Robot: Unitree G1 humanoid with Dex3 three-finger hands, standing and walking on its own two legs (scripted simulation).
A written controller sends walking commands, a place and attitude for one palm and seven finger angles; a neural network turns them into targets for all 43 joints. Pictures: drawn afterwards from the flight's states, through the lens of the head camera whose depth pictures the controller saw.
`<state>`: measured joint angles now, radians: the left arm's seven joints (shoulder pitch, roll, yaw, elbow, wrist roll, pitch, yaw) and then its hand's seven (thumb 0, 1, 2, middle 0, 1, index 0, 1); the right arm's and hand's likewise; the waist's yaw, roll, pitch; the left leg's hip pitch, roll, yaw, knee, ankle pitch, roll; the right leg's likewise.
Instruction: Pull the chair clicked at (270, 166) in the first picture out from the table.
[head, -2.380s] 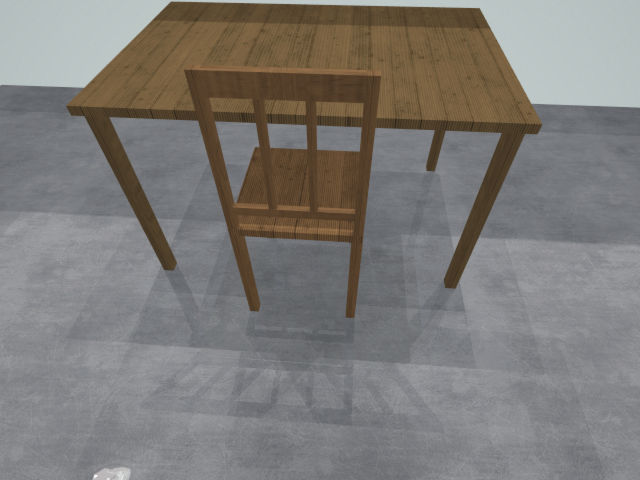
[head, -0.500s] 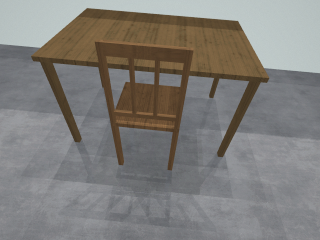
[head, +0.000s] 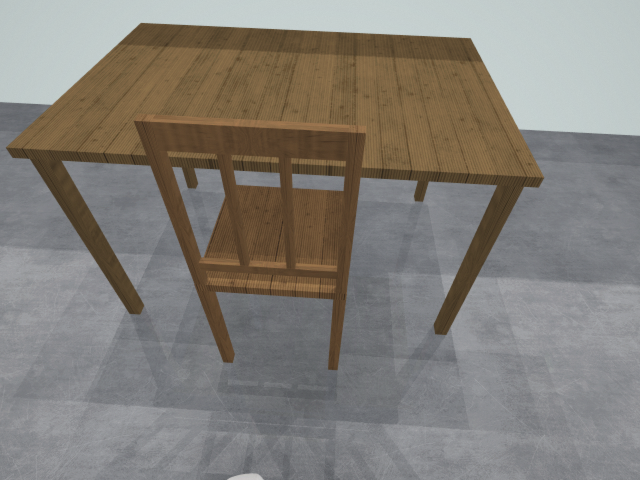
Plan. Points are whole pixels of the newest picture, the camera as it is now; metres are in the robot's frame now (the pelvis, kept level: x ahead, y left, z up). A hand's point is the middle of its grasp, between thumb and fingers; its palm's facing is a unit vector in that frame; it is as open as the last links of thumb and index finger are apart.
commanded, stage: take the last steps up to it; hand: left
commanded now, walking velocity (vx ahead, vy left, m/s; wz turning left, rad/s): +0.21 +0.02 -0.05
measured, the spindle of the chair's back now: (235, 214) +0.62 +0.19 -0.08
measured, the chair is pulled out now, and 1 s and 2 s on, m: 0.00 0.00 0.00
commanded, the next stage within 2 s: come to a stop and stand still in 0.18 s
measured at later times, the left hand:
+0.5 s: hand out of the picture +0.14 +0.19 -0.18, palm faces +0.00 -0.98 -0.20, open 7.3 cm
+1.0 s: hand out of the picture +0.16 +0.25 -0.17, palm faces -0.03 -0.97 -0.23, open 7.4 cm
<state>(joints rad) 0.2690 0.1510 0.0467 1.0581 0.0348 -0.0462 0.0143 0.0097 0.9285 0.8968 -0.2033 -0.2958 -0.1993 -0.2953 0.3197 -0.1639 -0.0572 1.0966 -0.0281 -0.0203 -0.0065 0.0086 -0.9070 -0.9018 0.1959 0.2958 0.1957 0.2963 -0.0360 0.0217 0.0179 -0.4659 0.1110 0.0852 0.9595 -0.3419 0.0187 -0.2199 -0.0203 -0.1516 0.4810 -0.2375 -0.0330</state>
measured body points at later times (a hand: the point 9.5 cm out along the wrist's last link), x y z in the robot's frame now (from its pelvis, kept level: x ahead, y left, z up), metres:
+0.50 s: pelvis +0.13 +0.02 +0.00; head +0.15 +0.02 +0.45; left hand +0.15 +0.24 -0.16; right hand +0.13 -0.20 -0.16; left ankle +0.12 +0.12 -0.74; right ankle +0.16 -0.11 -0.74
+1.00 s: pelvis +0.10 +0.06 -0.01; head +0.11 +0.06 +0.44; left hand +0.16 +0.30 -0.15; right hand +0.15 -0.17 -0.15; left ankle +0.11 +0.13 -0.74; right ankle +0.13 -0.08 -0.74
